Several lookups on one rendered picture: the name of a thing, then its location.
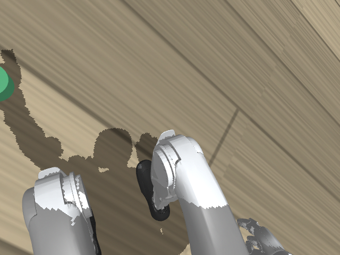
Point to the right robot foot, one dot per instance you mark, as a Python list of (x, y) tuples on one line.
[(143, 172)]

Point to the left robot foot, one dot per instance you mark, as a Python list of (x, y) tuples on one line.
[(95, 241)]

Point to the right robot hand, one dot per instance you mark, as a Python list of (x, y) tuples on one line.
[(262, 239)]

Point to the tin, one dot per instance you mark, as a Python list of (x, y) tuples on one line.
[(6, 85)]

